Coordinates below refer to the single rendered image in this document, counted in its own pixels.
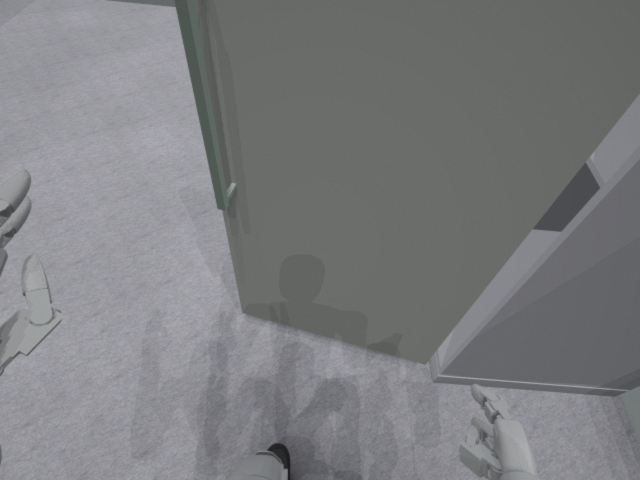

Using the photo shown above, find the fridge door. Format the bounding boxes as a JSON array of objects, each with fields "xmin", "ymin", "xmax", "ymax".
[{"xmin": 194, "ymin": 0, "xmax": 640, "ymax": 365}]

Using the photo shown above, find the handle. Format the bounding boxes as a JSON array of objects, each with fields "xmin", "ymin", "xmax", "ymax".
[{"xmin": 174, "ymin": 0, "xmax": 237, "ymax": 211}]

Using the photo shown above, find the left robot shin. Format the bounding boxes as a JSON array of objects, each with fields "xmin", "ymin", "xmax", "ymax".
[{"xmin": 255, "ymin": 451, "xmax": 282, "ymax": 464}]

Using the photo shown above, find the robot right hand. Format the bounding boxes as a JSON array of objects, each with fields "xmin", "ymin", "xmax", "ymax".
[{"xmin": 460, "ymin": 384, "xmax": 538, "ymax": 480}]

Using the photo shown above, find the left robot foot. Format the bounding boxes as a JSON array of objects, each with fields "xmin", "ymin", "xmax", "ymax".
[{"xmin": 267, "ymin": 443, "xmax": 290, "ymax": 480}]

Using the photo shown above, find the robot left hand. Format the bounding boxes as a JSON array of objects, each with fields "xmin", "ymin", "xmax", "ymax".
[{"xmin": 0, "ymin": 169, "xmax": 63, "ymax": 376}]

